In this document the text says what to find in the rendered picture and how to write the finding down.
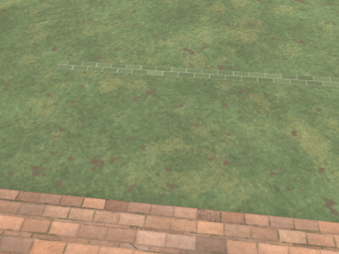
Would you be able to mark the stairs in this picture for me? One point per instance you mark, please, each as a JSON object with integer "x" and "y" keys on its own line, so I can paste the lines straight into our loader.
{"x": 43, "y": 223}

